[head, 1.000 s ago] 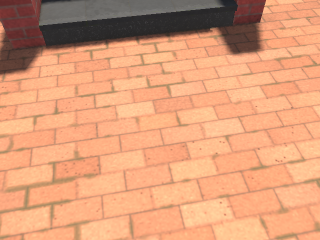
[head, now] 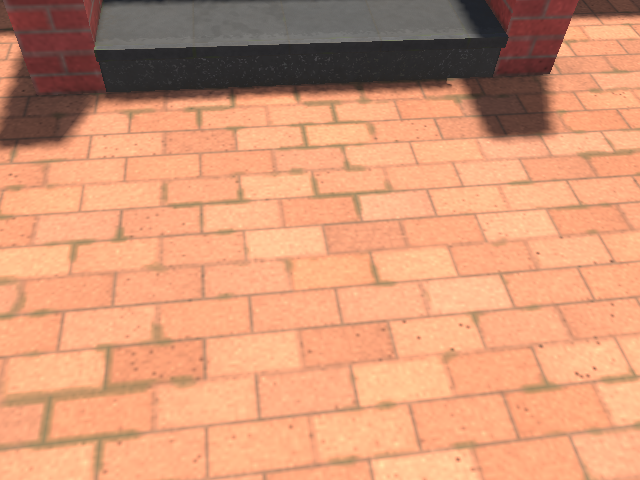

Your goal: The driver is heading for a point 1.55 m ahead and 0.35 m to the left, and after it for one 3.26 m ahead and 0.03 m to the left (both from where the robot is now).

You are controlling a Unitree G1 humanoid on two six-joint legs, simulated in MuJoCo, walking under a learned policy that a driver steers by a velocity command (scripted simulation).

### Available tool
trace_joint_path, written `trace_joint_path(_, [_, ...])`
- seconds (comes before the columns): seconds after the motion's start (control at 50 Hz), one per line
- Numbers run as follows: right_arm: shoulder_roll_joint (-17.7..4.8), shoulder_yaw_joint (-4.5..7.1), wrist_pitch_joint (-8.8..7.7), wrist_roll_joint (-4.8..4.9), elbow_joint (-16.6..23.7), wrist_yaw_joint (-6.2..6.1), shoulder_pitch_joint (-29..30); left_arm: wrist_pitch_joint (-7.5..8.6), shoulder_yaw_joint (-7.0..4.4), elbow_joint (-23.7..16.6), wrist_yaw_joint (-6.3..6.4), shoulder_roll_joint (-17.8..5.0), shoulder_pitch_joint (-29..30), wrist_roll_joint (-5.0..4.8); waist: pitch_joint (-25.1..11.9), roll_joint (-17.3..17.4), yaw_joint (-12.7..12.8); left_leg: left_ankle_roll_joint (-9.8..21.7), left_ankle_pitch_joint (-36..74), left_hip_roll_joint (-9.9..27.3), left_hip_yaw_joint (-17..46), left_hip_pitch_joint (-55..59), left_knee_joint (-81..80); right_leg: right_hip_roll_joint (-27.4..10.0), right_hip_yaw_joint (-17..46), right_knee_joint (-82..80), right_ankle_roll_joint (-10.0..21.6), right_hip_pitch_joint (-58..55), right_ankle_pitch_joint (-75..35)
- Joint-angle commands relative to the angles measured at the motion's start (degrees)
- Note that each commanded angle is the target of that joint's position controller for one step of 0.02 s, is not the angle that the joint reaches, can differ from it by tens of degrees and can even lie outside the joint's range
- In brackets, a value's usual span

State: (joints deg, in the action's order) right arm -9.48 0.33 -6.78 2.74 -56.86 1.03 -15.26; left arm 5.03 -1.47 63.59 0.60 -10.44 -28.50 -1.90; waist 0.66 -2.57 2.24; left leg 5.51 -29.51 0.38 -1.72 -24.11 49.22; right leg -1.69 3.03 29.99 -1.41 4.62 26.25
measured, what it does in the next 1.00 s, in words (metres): walks ahead: left foot, then right foot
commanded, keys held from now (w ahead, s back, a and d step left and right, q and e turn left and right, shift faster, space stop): w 1.00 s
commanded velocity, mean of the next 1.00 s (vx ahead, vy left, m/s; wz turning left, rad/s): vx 0.47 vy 0.00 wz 0.00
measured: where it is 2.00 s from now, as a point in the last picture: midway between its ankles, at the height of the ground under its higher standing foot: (296, 263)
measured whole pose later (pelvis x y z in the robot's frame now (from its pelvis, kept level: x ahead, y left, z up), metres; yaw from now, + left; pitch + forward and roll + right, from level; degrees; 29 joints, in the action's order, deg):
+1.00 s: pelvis +0.50 +0.04 +0.02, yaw +0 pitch +1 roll -2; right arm -13.8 2.4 -4.9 0.7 -49.0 -0.3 -4.9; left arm 5.7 -2.0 57.7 -0.5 -13.1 -21.2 -0.6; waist 0.0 2.3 4.1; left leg 0.4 2.4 7.8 2.4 -38.8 39.3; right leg 4.3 -2.9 11.5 3.2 2.1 11.0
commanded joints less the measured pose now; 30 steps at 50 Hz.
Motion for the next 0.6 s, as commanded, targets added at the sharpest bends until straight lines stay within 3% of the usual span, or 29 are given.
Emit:
trace_joint_path(0.02, [-5.4, 2.85, -0.09, -0.52, -1.8, 0.45, -11.2, -0.9, -1.54, -5.7, 0.72, -11.0, 7.4, 0.59, 1.1, -1.8, -9.1, -2.5, 20.8, -4.7, -5.4, 23.6, -12.0, -5.9, 5.6, -9.3, 7.4, 19.3, -14.3])
trace_joint_path(0.04, [-7.1, 4.22, 0.9, -0.8, -4.4, 0.07, -19.2, -0.77, -1.25, -6.1, 0.83, -10.8, 8.2, 1.06, -1.6, 1.5, -13.3, -2.9, 19.4, -4.9, -5.4, 30.1, -12.5, -2.7, 0.4, 1.1, 5.8, 21.2, -22.3])
trace_joint_path(0.06, [-10.9, 5.25, 1.41, -1.53, -5.4, -0.57, -26.9, -0.35, -0.19, -7.7, 0.82, -7.0, 9.6, 1.81, -3.0, 15.2, -16.3, 0.6, 8.3, 6.0, 12.8, 33.7, -22.8, 1.4, -4.2, 22.3, 2.7, 27.0, -18.6])
trace_joint_path(0.08, [-13.1, 4.38, 0.67, -2.41, -4.4, -0.38, -27.7, 0.79, 1.04, -9.0, 0.74, -0.5, 5.5, 0.74, -5.0, 25.7, -11.9, 8.4, 0.5, 19.9, 46.8, 34.4, -40.0, 7.3, 0.8, 40.5, 2.4, 35.0, 4.4])
trace_joint_path(0.1, [-11.5, 3.42, -0.12, -2.67, -2.7, -0.01, -18.6, 1.81, 1.0, -9.3, 0.33, -0.6, 4.3, -1.45, 0.1, 18.3, -7.1, 10.4, -11.6, 22.7, 53.3, 28.0, -43.8, 3.5, 5.5, 49.4, 4.3, 39.9, 1.3])
trace_joint_path(0.12, [-9.6, 2.77, -0.79, -1.98, -0.6, 0.45, -11.0, 2.5, 0.81, -10.8, -0.03, -2.6, 8.3, -1.59, 6.6, 10.6, -5.8, 9.3, -8.9, 21.9, 44.7, 21.9, -42.6, -0.1, 4.7, 49.8, 6.2, 42.6, -5.1])
trace_joint_path(0.14, [-8.4, 2.1, -1.04, -2.01, 0.5, 0.9, -6.2, 2.67, 0.16, -10.8, 0.14, -4.4, 9.7, -0.84, 7.7, 5.3, -4.2, 7.5, 1.9, 18.4, 33.7, 18.1, -41.3, -2.8, 3.8, 46.8, 6.7, 40.1, -11.3])
trace_joint_path(0.16, [-7.9, 1.81, -0.93, -2.55, 0.9, 1.29, -4.6, 2.48, -0.62, -10.2, 0.39, -5.4, 8.9, 0.05, 6.5, 4.9, -2.7, 5.5, 10.8, 14.9, 25.5, 16.5, -41.1, -4.5, 2.9, 42.8, 6.8, 36.7, -14.7])
trace_joint_path(0.18, [-6.0, 1.31, -0.5, -2.89, 0.5, 1.28, -5.1, 1.94, -1.39, -9.6, 0.24, -6.9, 7.6, 0.35, 5.1, 5.9, -1.8, 3.9, 16.8, 11.9, 19.1, 16.6, -41.2, -5.4, 1.9, 39.9, 6.7, 33.8, -16.8])
trace_joint_path(0.22, [-5.2, 0.83, -0.1, -2.81, -1.2, 0.75, -9.3, 0.98, -1.96, -9.3, -0.13, -6.7, 8.0, 0.31, 4.5, 6.9, -1.9, 3.4, 29.1, 9.7, 13.0, 18.6, -40.9, -5.2, -0.5, 37.0, 6.1, 33.5, -18.7])
trace_joint_path(0.3, [-8.0, 1.1, 0.53, -3.3, -2.0, -0.73, -13.4, 0.26, -1.78, -13.4, -0.47, -5.0, 18.9, 0.98, 5.0, 5.3, -3.5, 4.1, 38.5, 11.0, 10.8, 22.4, -41.9, -5.6, -1.8, 28.3, 4.0, 41.5, -23.9])
trace_joint_path(0.4, [-8.8, 1.37, 0.97, -2.83, -1.5, -2.04, -15.1, 0.88, -1.08, -17.7, -1.44, -4.9, 31.2, 0.67, 6.8, 5.7, -6.0, 3.1, 37.2, 10.1, 7.7, 22.9, -44.7, -3.2, -4.1, 10.5, 3.1, 39.2, -32.0])
trace_joint_path(0.5, [-9.1, 1.9, 1.62, -2.36, -2.7, -2.18, -18.2, 1.73, -0.4, -20.8, -3.02, -4.8, 38.4, 0.2, 8.3, 6.2, -6.6, 3.8, 41.9, 12.2, 6.3, 30.9, -42.1, -1.4, -5.0, 1.6, 5.1, 38.8, -30.2])
trace_joint_path(0.54, [-10.4, 2.33, 1.91, -2.65, -2.2, -2.2, -16.8, 2.25, -0.7, -21.5, -3.54, -5.8, 37.7, 0.19, 6.2, 7.3, -4.6, 3.4, 54.7, 12.8, 5.4, 33.1, -37.7, 0.6, -6.4, -0.2, 6.8, 33.8, -26.7])
trace_joint_path(0.56, [-11.2, 2.58, 2.08, -2.94, -1.9, -2.19, -16.1, 2.3, -1.29, -21.0, -3.44, -7.1, 35.0, 0.23, 3.3, 8.8, -2.9, 3.0, 65.6, 12.9, 5.3, 34.3, -33.8, 2.3, -7.4, 0.0, 7.7, 28.9, -24.6])
trace_joint_path(0.58, [-11.8, 2.81, 2.45, -3.26, -1.7, -2.14, -15.3, 2.27, -2.23, -19.8, -3.14, -9.0, 29.6, 0.16, -0.8, 10.7, 0.0, 2.4, 75.7, 12.5, 4.9, 35.3, -27.2, 4.3, -8.4, 0.0, 8.9, 22.1, -22.7])
trace_joint_path(0.6, [-12.1, 2.76, 2.83, -3.5, -1.0, -1.89, -13.4, 2.17, -3.57, -16.8, -2.69, -11.6, 19.2, 0.05, -6.5, 11.2, 5.2, 1.1, 79.0, 10.5, 3.6, 31.5, -15.5, 5.0, -8.3, -1.9, 10.7, 8.7, -24.7])
Keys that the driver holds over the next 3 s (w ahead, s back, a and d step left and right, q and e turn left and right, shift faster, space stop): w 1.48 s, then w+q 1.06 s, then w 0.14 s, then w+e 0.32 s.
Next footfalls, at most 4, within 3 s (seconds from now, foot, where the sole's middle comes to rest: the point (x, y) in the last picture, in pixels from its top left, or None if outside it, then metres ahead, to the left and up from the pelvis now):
0.06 left None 0.10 0.13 -0.76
0.62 right None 0.48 -0.06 -0.76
1.14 left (247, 362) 0.75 0.19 -0.76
1.72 right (351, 263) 1.07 -0.05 -0.76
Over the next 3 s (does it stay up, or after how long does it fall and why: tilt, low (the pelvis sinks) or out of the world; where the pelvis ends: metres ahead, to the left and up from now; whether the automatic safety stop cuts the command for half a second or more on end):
stays up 1.50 0.27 0.02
